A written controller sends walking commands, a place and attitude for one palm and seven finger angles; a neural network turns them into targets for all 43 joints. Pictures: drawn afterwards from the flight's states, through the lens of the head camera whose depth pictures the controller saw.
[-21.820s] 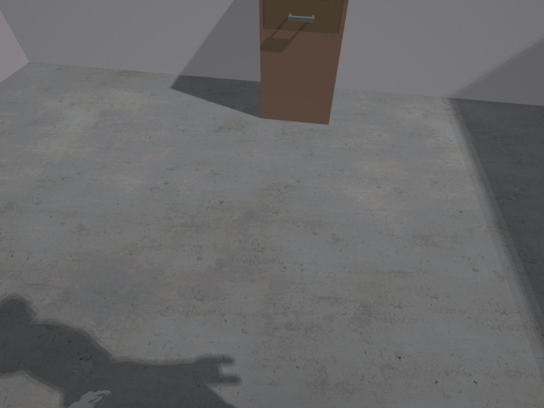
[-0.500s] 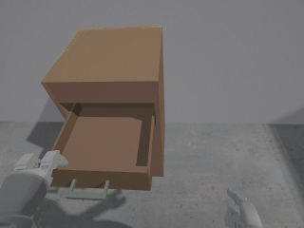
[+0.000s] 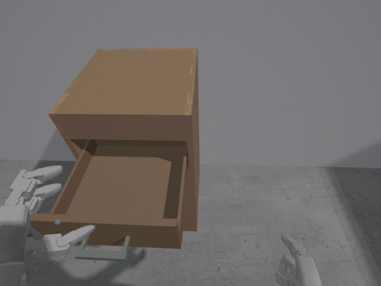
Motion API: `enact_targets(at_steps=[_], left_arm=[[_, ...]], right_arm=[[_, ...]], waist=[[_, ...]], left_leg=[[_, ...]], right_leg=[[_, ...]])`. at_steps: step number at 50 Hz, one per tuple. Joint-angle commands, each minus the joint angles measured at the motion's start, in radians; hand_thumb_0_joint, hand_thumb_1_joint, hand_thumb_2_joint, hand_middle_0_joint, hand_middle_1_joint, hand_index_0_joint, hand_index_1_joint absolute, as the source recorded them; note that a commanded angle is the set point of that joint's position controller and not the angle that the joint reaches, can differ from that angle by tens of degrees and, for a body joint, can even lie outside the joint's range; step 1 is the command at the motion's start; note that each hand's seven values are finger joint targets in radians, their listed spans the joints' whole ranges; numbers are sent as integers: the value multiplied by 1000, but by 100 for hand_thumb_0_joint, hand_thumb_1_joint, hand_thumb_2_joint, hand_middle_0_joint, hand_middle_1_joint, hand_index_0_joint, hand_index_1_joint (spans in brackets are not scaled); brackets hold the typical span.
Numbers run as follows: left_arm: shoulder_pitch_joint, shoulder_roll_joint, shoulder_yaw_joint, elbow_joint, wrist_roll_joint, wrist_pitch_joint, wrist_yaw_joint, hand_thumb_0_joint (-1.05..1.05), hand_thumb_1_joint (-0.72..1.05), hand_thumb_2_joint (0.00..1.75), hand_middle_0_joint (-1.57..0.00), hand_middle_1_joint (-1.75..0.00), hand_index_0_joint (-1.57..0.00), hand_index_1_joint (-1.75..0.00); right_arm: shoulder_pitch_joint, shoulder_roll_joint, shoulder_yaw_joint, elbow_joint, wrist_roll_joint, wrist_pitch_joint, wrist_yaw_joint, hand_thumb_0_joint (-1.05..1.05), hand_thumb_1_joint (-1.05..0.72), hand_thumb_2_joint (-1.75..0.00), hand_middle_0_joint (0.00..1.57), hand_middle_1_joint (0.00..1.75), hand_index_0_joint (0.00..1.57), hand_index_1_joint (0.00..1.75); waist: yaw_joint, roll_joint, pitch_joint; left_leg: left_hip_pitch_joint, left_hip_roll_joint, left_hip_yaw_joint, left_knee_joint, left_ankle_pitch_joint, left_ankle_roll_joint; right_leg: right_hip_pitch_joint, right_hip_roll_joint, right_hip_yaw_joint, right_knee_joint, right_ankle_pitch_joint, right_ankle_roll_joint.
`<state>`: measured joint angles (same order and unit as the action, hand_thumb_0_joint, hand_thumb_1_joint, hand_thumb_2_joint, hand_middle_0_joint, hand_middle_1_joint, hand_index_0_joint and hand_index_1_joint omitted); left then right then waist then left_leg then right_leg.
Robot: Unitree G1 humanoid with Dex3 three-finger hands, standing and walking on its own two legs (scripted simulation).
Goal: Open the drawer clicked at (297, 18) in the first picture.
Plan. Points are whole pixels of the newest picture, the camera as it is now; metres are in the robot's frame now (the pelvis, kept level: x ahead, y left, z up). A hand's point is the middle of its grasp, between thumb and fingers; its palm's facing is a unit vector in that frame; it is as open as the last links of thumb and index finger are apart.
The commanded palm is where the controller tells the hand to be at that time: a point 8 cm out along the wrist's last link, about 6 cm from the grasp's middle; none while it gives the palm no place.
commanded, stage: draw the hand back to the body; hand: left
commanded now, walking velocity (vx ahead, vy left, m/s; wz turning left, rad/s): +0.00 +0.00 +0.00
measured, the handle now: (104, 247) +0.23 +0.27 -0.14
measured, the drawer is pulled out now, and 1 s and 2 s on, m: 0.29 0.29 0.29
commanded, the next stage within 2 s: step back with the hand held close in 0.56 s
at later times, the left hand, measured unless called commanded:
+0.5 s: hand (53, 220) +0.18 +0.23 +0.15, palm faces +0.40 -0.82 -0.41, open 7.8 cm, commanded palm +0.13 +0.27 +0.17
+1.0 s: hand (43, 230) +0.16 +0.24 +0.14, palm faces +0.27 -0.81 -0.52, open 7.4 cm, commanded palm +0.10 +0.29 +0.17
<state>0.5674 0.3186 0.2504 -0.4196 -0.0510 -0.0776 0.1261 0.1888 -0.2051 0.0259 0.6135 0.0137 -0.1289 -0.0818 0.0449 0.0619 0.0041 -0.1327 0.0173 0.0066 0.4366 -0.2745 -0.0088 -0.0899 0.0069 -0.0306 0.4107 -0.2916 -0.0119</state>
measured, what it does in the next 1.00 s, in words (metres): stands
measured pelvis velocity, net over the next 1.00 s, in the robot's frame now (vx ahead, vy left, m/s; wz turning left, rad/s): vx -0.03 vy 0.01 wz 0.00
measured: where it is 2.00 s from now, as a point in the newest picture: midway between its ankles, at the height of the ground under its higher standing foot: outside the picture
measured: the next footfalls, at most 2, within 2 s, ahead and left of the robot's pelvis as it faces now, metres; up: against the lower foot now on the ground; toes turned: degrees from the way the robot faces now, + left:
right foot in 1.74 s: -0.13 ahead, -0.09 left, +0.00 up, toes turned -2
left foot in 2.00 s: -0.10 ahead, +0.11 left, +0.00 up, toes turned +0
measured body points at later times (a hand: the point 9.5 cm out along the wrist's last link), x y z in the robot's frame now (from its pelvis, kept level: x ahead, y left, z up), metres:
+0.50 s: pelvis +0.00 -0.01 +0.00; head -0.01 -0.04 +0.45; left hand +0.15 +0.27 +0.17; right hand +0.20 -0.22 -0.08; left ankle -0.02 +0.12 -0.74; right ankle -0.04 -0.11 -0.74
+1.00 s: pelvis -0.03 +0.01 +0.00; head +0.01 +0.00 +0.45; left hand +0.14 +0.29 +0.17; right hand +0.16 -0.23 -0.09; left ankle -0.02 +0.12 -0.74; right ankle -0.04 -0.11 -0.74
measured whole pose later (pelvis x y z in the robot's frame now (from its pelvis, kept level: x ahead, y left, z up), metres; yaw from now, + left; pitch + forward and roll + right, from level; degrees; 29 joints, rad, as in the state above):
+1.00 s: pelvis -0.03 +0.01 +0.00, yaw +0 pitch +3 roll -1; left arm 0.67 0.38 0.34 -0.57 -0.05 -0.16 0.11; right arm 0.13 -0.23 -0.03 0.55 0.02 0.02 -0.07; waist 0.00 0.04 0.04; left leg -0.27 0.01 0.01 0.44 -0.22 0.01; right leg -0.22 0.00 -0.03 0.40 -0.23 0.00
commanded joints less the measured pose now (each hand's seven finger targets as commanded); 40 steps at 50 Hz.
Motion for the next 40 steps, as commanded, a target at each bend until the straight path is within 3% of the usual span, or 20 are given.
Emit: enact_targets(at_steps=[1, 3, 5, 6, 8, 10, 11, 12, 14, 17, 18, 19, 23, 25, 27, 33, 34, 36, 38, 40], left_arm=[[-33, 134, 97, -229, -8, -65, 4, 0, 31, 64, -24, -68, -24, -68], [-48, 151, 115, -243, -8, -67, 7, 0, 37, 68, -24, -64, -24, -64], [-68, 184, 150, -258, -1, -75, 11, 0, 44, 70, -23, -59, -23, -59], [-53, 155, 124, -260, -8, -71, 9, 0, 48, 72, -23, -57, -23, -57], [-49, 166, 142, -262, -10, -72, 10, 0, 55, 75, -22, -52, -22, -52], [-65, 181, 160, -252, -8, -76, 8, 0, 62, 78, -22, -48, -22, -48], [-56, 155, 139, -253, -15, -72, 5, 0, 65, 80, -22, -46, -22, -46], [-67, 180, 166, -242, -13, -76, 7, 0, 69, 81, -22, -43, -22, -43], [-72, 154, 140, -242, -15, -72, 1, 0, 76, 84, -21, -39, -21, -39], [-62, 164, 158, -216, -15, -77, -1, 0, 87, 88, -20, -32, -20, -32], [-61, 149, 138, -242, -17, -76, -3, 0, 90, 90, -20, -30, -20, -30], [-69, 155, 142, -238, -15, -73, -3, 0, 90, 90, -20, -30, -20, -30], [-63, 160, 147, -253, -16, -78, -3, 0, 90, 90, -20, -30, -20, -30], [-77, 178, 166, -249, -12, -80, -1, 0, 90, 90, -20, -30, -20, -30], [-68, 178, 169, -234, -13, -79, 1, 0, 90, 90, -20, -30, -20, -30], [-73, 162, 148, -250, -14, -81, 0, 0, 90, 90, -20, -30, -20, -30], [-266, 318, 298, -359, -14, -139, 14, 0, 90, 90, -20, -30, -20, -30], [-40, 193, 222, -208, -1, -141, -6, 0, 90, 90, -20, -30, -20, -30], [17, 160, 185, -242, 2, -145, -14, 0, 90, 90, -20, -30, -20, -30], [54, 175, 196, -284, 0, -150, -13, 0, 90, 90, -20, -30, -20, -30]], right_arm=[[-140, -90, -46, -169, -3, -52, -4, 0, -90, -90, 20, 30, 20, 30], [-145, -93, -49, -168, -4, -51, -6, 0, -90, -90, 20, 30, 20, 30], [-142, -100, -49, -157, -10, -53, -7, 0, -90, -90, 20, 30, 20, 30], [-142, -89, -47, -166, -5, -53, -7, 0, -90, -90, 20, 30, 20, 30], [-147, -92, -50, -167, -6, -51, -6, 0, -90, -90, 20, 30, 20, 30], [-151, -97, -51, -158, -9, -47, -6, 0, -90, -90, 20, 30, 20, 30], [-151, -88, -49, -166, -3, -44, -7, 0, -90, -90, 20, 30, 20, 30], [-152, -97, -50, -158, -9, -42, -5, 0, -90, -90, 20, 30, 20, 30], [-161, -89, -50, -167, -3, -39, -6, 0, -90, -90, 20, 30, 20, 30], [-157, -98, -53, -159, -8, -35, -4, 0, -90, -90, 20, 30, 20, 30], [-157, -92, -52, -171, -5, -36, -3, 0, -90, -90, 20, 30, 20, 30], [-161, -90, -51, -168, -5, -35, -3, 0, -90, -90, 20, 30, 20, 30], [-161, -89, -51, -173, -7, -35, -1, 0, -90, -90, 20, 30, 20, 30], [-163, -95, -50, -161, -12, -38, -1, 0, -90, -90, 20, 30, 20, 30], [-161, -94, -52, -160, -11, -37, -3, 0, -90, -90, 20, 30, 20, 30], [-162, -89, -53, -166, -7, -43, -2, 0, -90, -90, 20, 30, 20, 30], [-133, -105, -31, -226, 7, -14, 7, 0, -90, -90, 20, 30, 20, 30], [-142, -105, -52, -184, -9, 20, 12, 0, -90, -90, 20, 30, 20, 30], [-151, -122, -63, -200, -7, 43, 21, 0, -90, -90, 20, 30, 20, 30], [-161, -122, -71, -217, -3, 55, 20, 0, -90, -90, 20, 30, 20, 30]], waist=[[1, -19, -86], [3, -43, -94], [12, 17, -105], [5, 4, -95], [10, -36, -105], [13, -15, -83], [7, -19, -70], [15, -45, -75], [9, -10, -37], [15, -52, -62], [10, -26, -69], [11, 1, -57], [12, -49, -80], [17, 8, -68], [17, -25, -66], [12, -21, -75], [-21, 43, 72], [-23, -112, 20], [-29, -77, -48], [-29, -31, -111]], left_leg=[[72, 11, 16, -39, 341, 31], [81, 10, 19, -39, 334, 34], [101, -2, 27, -40, 342, 31], [94, 6, 19, -42, 344, 30], [94, 5, 19, -42, 350, 33], [100, -3, 26, -44, 334, 32], [92, 5, 21, -47, 333, 32], [94, -1, 23, -50, 325, 32], [83, 3, 24, -53, 307, 29], [96, 1, 23, -59, 304, 33], [94, 6, 21, -58, 316, 33], [90, 2, 26, -57, 312, 30], [93, 5, 20, -59, 320, 33], [100, -4, 26, -61, 309, 29], [103, -3, 26, -61, 302, 33], [100, 3, 17, -69, 297, 31], [-7, 6, -4, -47, 219, 36], [-11, 8, -22, -13, 200, 43], [-13, 13, -14, -3, 232, 46], [-2, 22, -12, -15, 305, 44]], right_leg=[[-10, -28, -24, -64, 364, 5], [-11, -28, -22, -71, 362, 8], [-17, -22, -20, -92, 369, 4], [-7, -27, -22, -74, 361, 5], [3, -28, -20, -74, 380, 7], [-23, -20, -17, -102, 370, 6], [-13, -26, -16, -85, 367, 8], [-20, -19, -20, -102, 359, 10], [-31, -22, -11, -105, 334, 7], [-29, -16, -16, -114, 329, 11], [-10, -24, -10, -94, 343, 9], [-15, -23, -6, -105, 339, 7], [-3, -23, -11, -97, 346, 11], [-23, -17, -11, -123, 334, 8], [-27, -17, -10, -125, 328, 11], [-12, -22, -9, -111, 307, 10], [-110, -66, 58, -158, 338, 6], [-127, -77, 57, -156, 350, 10], [-101, -87, 54, -127, 377, 13], [-74, -84, 45, -87, 405, 13]])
